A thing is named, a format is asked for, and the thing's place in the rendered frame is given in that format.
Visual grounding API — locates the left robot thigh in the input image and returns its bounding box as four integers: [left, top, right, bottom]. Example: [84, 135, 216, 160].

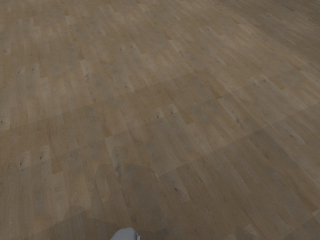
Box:
[110, 228, 141, 240]

